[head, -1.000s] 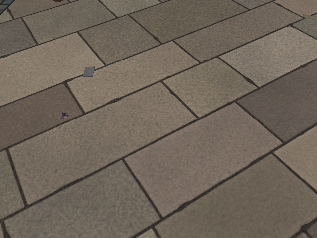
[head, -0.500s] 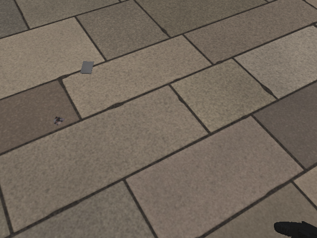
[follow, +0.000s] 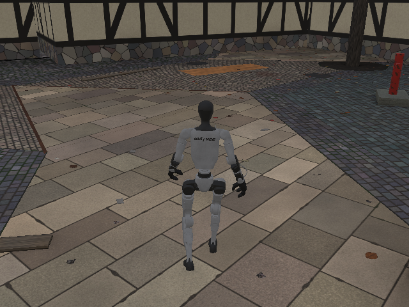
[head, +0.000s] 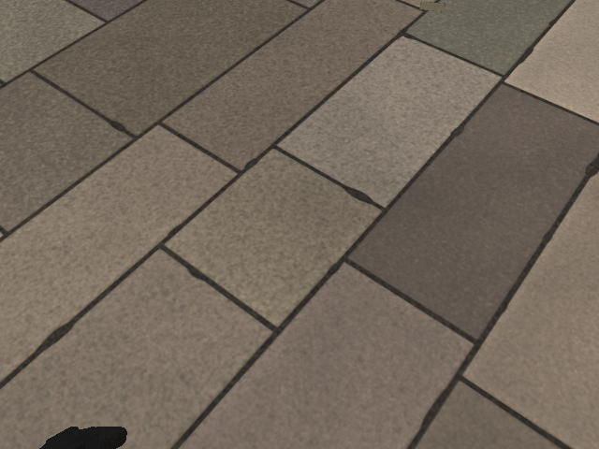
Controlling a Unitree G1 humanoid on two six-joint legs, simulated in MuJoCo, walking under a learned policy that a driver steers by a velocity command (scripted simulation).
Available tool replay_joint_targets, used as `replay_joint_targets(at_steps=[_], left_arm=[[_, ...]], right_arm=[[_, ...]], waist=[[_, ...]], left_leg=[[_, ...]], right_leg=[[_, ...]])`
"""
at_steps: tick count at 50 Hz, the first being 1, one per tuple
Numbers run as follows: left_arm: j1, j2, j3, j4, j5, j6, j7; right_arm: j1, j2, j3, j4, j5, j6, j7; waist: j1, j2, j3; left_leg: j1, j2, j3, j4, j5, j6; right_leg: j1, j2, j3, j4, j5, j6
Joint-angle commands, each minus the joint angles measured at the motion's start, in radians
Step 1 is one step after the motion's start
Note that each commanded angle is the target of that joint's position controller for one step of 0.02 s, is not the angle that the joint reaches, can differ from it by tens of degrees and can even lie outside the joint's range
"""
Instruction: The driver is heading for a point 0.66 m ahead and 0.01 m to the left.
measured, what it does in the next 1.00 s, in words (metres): walks ahead: left foot, then right foot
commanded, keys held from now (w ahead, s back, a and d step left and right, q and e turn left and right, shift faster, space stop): w+e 0.14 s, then w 0.58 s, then no key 0.28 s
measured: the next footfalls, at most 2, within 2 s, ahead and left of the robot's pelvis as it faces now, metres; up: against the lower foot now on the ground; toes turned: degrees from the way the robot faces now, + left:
left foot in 0.46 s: +0.46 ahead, +0.10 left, +0.00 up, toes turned -11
right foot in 0.94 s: +0.68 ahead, -0.17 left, +0.00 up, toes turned -11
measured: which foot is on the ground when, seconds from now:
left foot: up 0.00-0.44, down 0.46-0.96, up 0.98-1.00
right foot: down 0.00-0.48, up 0.50-0.92, down 0.94-1.00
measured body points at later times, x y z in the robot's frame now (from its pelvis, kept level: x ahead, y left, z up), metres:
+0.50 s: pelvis +0.30 +0.03 +0.01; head +0.33 +0.02 +0.46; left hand +0.39 +0.31 -0.11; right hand +0.47 -0.25 -0.07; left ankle +0.42 +0.11 -0.71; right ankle +0.12 -0.07 -0.69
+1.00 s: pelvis +0.54 -0.04 +0.01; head +0.58 -0.06 +0.46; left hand +0.81 +0.14 -0.06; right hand +0.51 -0.32 -0.12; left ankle +0.43 +0.11 -0.67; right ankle +0.64 -0.16 -0.71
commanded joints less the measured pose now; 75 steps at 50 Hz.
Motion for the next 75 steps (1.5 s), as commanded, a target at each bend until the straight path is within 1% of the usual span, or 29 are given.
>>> replay_joint_targets(at_steps=[1,3,5,7,12,17,20,22,23,24,25,26,28,30,32,38,43,46,47,48,49,50,53,56,59,62,64,66,75], left_arm=[[0.307,0.201,0.066,-0.010,0.012,-0.027,0.010],[0.182,0.149,0.050,-0.021,0.010,-0.035,0.012],[0.126,0.123,0.038,-0.045,0.026,-0.038,0.019],[0.134,0.137,0.041,-0.033,0.018,-0.043,0.029],[0.198,0.146,0.038,0.017,0.014,-0.038,0.053],[0.279,0.159,0.038,0.072,0.008,-0.035,0.049],[0.287,0.164,0.042,0.093,0.011,-0.022,0.054],[0.255,0.156,0.038,0.091,0.012,-0.014,0.055],[0.245,0.125,0.024,0.078,0.020,-0.013,0.055],[0.337,0.066,0.003,0.062,0.020,-0.024,0.055],[0.379,0.056,-0.006,0.069,0.007,-0.035,0.054],[0.292,0.141,0.013,0.059,-0.010,-0.042,0.051],[0.144,0.137,0.012,0.022,0.005,-0.050,0.046],[0.162,0.110,0.014,0.029,0.018,-0.045,0.044],[0.187,0.076,0.007,0.039,0.018,-0.037,0.043],[0.008,0.026,-0.016,-0.005,0.028,-0.051,0.037],[-0.070,0.042,-0.007,-0.024,0.026,-0.067,0.010],[0.079,0.097,0.019,0.025,0.045,-0.070,0.012],[0.157,0.156,0.033,0.040,0.056,-0.072,0.021],[0.209,0.193,0.030,0.034,0.084,-0.060,0.031],[0.238,0.114,0.011,0.051,0.060,-0.045,0.029],[0.200,0.089,0.003,0.053,0.037,-0.031,0.022],[-0.004,0.061,-0.011,0.049,0.039,-0.019,0.021],[-0.064,0.074,-0.001,0.065,0.060,-0.011,0.025],[-0.064,0.066,-0.005,0.095,0.049,-0.004,0.036],[-0.020,0.022,-0.023,0.142,0.045,0.004,0.039],[0.029,0.026,-0.017,0.156,0.044,0.009,0.044],[0.015,0.039,-0.011,0.172,0.043,0.014,0.057],[0.037,0.035,-0.007,0.274,0.031,0.015,0.061]], right_arm=[[-0.113,-0.140,-0.011,-0.171,0.038,-0.085,0.023],[-0.126,-0.125,-0.007,-0.164,0.005,-0.097,0.012],[-0.091,-0.135,-0.017,-0.154,-0.012,-0.074,0.012],[-0.090,-0.107,-0.011,-0.152,-0.023,-0.054,0.010],[-0.247,-0.044,0.019,-0.177,-0.020,-0.049,0.019],[-0.365,-0.072,0.015,-0.213,-0.002,-0.066,0.040],[-0.341,-0.095,0.004,-0.216,-0.002,-0.075,0.049],[-0.202,-0.126,-0.016,-0.180,-0.006,-0.081,0.043],[-0.056,-0.167,-0.032,-0.153,-0.015,-0.084,0.038],[0.087,-0.249,-0.054,-0.135,-0.029,-0.081,0.034],[0.146,-0.211,-0.049,-0.097,-0.004,-0.071,0.045],[0.102,-0.145,-0.028,-0.103,0.015,-0.065,0.043],[-0.015,-0.101,-0.010,-0.119,-0.005,-0.051,0.037],[-0.056,-0.074,0.003,-0.122,-0.019,-0.055,0.036],[-0.050,-0.082,0.001,-0.109,-0.009,-0.061,0.034],[-0.007,-0.131,-0.009,-0.067,0.002,-0.046,0.016],[0.065,-0.142,-0.007,-0.019,0.007,-0.016,0.005],[0.015,-0.149,-0.009,-0.021,0.009,-0.004,-0.001],[0.036,-0.117,0.003,-0.032,-0.007,-0.008,-0.002],[0.166,-0.029,0.035,-0.032,-0.028,-0.018,0.005],[0.235,-0.033,0.042,0.006,-0.012,-0.015,0.014],[0.182,-0.118,0.019,0.005,0.008,-0.003,0.017],[0.043,-0.097,0.011,-0.021,-0.002,0.054,-0.011],[0.092,-0.043,0.022,0.008,-0.015,0.080,-0.028],[0.065,-0.039,0.021,0.018,-0.019,0.080,-0.027],[0.018,-0.055,0.020,-0.002,-0.047,0.076,-0.025],[-0.045,-0.131,0.003,-0.001,-0.028,0.070,-0.031],[-0.078,-0.055,0.021,0.002,-0.035,0.049,-0.027],[-0.032,-0.051,0.026,0.058,-0.014,0.024,-0.027]], waist=[[0.165,-0.089,-0.323],[0.073,0.017,-0.164],[0.022,-0.013,-0.139],[0.012,-0.007,-0.121],[0.081,-0.051,-0.079],[0.134,-0.067,-0.038],[0.110,-0.094,-0.033],[0.029,-0.097,-0.102],[-0.039,-0.068,-0.231],[-0.046,0.121,-0.398],[-0.048,0.315,-0.448],[-0.066,0.191,-0.301],[-0.030,0.061,-0.102],[0.019,0.090,-0.075],[0.036,0.108,-0.082],[-0.008,0.075,-0.041],[-0.029,0.099,-0.077],[0.070,0.090,-0.154],[0.092,0.017,-0.244],[0.057,-0.177,-0.399],[0.066,-0.237,-0.537],[0.076,-0.146,-0.467],[0.010,-0.070,-0.202],[-0.024,-0.136,-0.186],[-0.017,-0.115,-0.199],[-0.013,-0.071,-0.117],[0.056,0.137,-0.035],[0.054,0.147,-0.026],[0.026,0.028,-0.108]], left_leg=[[-0.743,-0.050,-0.254,0.512,0.018,0.037],[-0.659,0.026,-0.243,0.330,0.157,0.043],[-0.550,0.050,-0.247,0.252,0.211,0.022],[-0.527,0.046,-0.223,0.171,0.243,-0.013],[-0.464,0.007,-0.182,-0.199,0.587,-0.047],[-0.480,-0.017,-0.193,-0.360,0.626,-0.003],[-0.475,-0.028,-0.188,-0.399,0.499,0.044],[-0.282,-0.067,-0.141,-0.451,0.474,0.092],[-0.038,0.008,-0.206,-0.409,0.523,0.146],[0.349,0.219,-0.546,-0.401,0.447,0.282],[0.472,0.328,-0.889,-0.558,0.213,0.360],[0.379,0.308,-0.844,-0.599,0.045,0.316],[0.110,0.228,-0.611,-0.648,0.164,0.266],[-0.015,0.169,-0.505,-0.692,0.327,0.253],[-0.055,0.150,-0.428,-0.722,0.440,0.266],[-0.080,0.088,-0.230,-0.731,0.756,0.228],[0.023,0.112,-0.225,-0.617,0.841,0.184],[0.038,0.084,-0.225,-0.418,0.922,0.132],[-0.042,0.024,-0.189,-0.253,0.792,0.087],[-0.327,-0.070,-0.168,0.074,0.285,0.018],[-0.391,-0.097,-0.249,0.234,-0.184,-0.012],[-0.428,-0.055,-0.280,0.288,-0.183,-0.019],[-0.392,0.023,-0.233,0.134,-0.044,-0.045],[-0.191,-0.002,-0.178,-0.059,0.079,-0.056],[-0.086,-0.010,-0.162,-0.234,0.277,-0.028],[-0.023,0.016,-0.198,-0.413,0.359,0.025],[-0.258,0.053,-0.250,-0.510,0.047,0.077],[-0.342,0.035,-0.245,-0.559,0.013,0.046],[-0.162,0.002,-0.194,-0.457,0.409,0.030]], right_leg=[[0.852,-0.337,0.768,-0.374,-0.185,-0.267],[0.568,-0.253,0.543,-0.376,0.026,-0.204],[0.426,-0.210,0.463,-0.414,0.165,-0.197],[0.347,-0.190,0.398,-0.431,0.260,-0.201],[0.276,-0.109,0.243,-0.435,0.209,-0.122],[0.395,-0.181,0.316,-0.389,0.110,-0.109],[0.498,-0.231,0.365,-0.332,0.209,-0.092],[0.506,-0.186,0.328,-0.188,0.463,-0.058],[0.419,-0.134,0.281,0.012,0.460,-0.026],[0.098,0.000,0.196,0.368,0.159,0.050],[-0.137,0.077,0.201,0.586,-0.409,0.087],[-0.247,0.015,0.241,0.662,-0.380,0.082],[-0.246,-0.075,0.163,0.583,-0.229,0.079],[-0.153,-0.124,0.153,0.486,-0.151,0.087],[-0.125,-0.135,0.129,0.424,-0.133,0.104],[-0.078,-0.111,0.069,0.033,0.163,0.134],[0.023,-0.048,0.071,-0.141,0.260,0.100],[0.235,-0.019,0.059,-0.236,0.292,0.044],[0.428,-0.110,0.122,-0.205,0.639,0.003],[0.778,-0.370,0.392,-0.114,1.011,-0.165],[0.832,-0.454,0.530,-0.133,1.019,-0.259],[0.732,-0.399,0.485,-0.178,0.792,-0.226],[0.333,-0.284,0.328,-0.324,0.349,-0.124],[0.149,-0.215,0.223,-0.385,0.205,-0.108],[0.125,-0.204,0.207,-0.391,-0.037,-0.088],[0.049,-0.137,0.189,-0.380,-0.387,0.027],[0.173,-0.038,0.091,-0.294,-0.276,0.096],[0.293,-0.041,0.082,-0.231,-0.146,0.096],[0.330,-0.056,0.086,-0.201,0.136,0.079]])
